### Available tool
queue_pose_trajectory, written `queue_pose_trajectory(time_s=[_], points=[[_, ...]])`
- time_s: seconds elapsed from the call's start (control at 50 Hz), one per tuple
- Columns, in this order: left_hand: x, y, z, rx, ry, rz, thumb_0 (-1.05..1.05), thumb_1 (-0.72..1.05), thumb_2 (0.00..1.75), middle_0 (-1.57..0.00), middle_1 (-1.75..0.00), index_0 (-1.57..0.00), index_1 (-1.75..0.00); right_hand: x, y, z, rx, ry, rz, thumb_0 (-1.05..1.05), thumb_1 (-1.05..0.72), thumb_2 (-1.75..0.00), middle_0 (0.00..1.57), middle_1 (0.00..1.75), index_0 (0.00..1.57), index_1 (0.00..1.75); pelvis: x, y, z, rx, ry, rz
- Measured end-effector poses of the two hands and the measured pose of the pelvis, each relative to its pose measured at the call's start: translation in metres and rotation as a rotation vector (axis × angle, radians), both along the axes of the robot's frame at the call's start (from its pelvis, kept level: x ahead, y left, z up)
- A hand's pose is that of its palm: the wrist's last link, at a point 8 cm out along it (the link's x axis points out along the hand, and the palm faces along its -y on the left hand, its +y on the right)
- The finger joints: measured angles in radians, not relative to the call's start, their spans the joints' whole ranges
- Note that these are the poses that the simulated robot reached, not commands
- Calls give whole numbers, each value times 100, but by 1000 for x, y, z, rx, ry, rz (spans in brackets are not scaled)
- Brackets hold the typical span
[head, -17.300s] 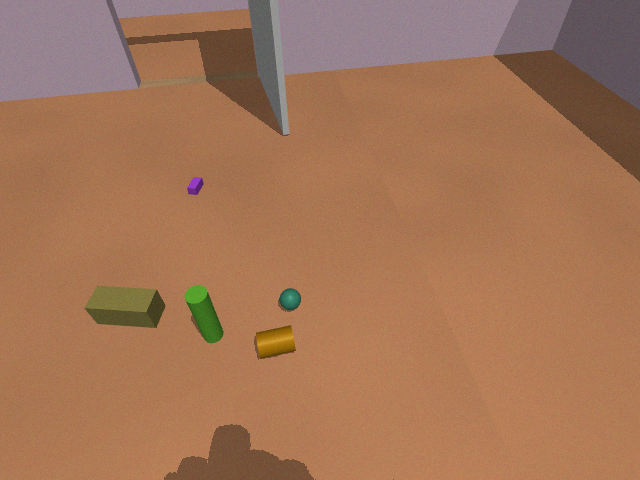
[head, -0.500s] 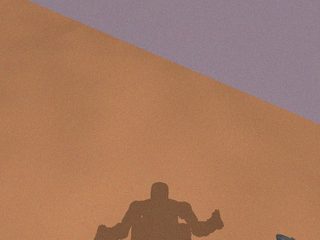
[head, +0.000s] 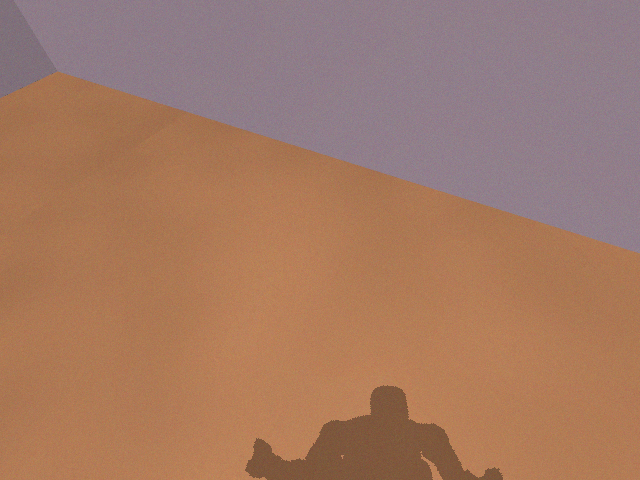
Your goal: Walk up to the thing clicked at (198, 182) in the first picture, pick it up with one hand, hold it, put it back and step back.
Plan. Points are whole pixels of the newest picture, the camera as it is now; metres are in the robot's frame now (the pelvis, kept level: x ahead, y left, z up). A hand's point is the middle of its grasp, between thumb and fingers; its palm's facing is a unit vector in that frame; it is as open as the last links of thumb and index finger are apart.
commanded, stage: walk up
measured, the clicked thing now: out of the picture -0.33 -1.07 -0.75
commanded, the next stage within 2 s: none
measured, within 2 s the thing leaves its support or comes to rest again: neither
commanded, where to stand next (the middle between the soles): +0.56 +0.05 m, yaw +1 degrees
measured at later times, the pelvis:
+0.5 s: pelvis +0.19 +0.04 -0.01, yaw +4 degrees
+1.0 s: pelvis +0.38 -0.01 -0.01, yaw -11 degrees
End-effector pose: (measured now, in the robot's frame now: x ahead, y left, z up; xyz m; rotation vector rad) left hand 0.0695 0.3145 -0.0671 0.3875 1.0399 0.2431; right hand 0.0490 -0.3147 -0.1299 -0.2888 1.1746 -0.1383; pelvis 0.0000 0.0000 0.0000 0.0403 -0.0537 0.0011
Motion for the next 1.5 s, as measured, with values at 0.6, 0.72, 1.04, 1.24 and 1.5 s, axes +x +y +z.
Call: queue_pose_trajectory(time_s=[0.6,0.72,1.04,1.24,1.5], points=[[179,47,-45,-99,117,61,0,91,89,-20,-30,-20,-30,275,59,52,-80,-141,90,0,-91,-90,21,30,20,30,223,43,3,-51,-6,66],[228,44,-32,-83,147,29,0,91,89,-20,-30,-20,-30,290,46,46,-53,-101,30,0,-90,-90,21,30,20,30,264,38,7,-21,-11,10],[389,-4,10,105,154,-75,0,91,89,-20,-30,-20,-30,421,-7,0,91,-153,-140,1,-91,-90,20,30,20,30,399,-8,2,-5,1,-229],[505,-1,20,158,196,-272,0,90,89,-21,-30,-21,-30,463,-16,24,31,-217,-307,0,-91,-90,20,30,20,30,476,13,11,-38,16,-401],[757,47,-34,190,69,-588,0,90,89,-20,-30,-21,-30,480,64,35,-153,-127,-544,0,-91,-90,20,30,20,30,570,102,-19,-68,45,-636]])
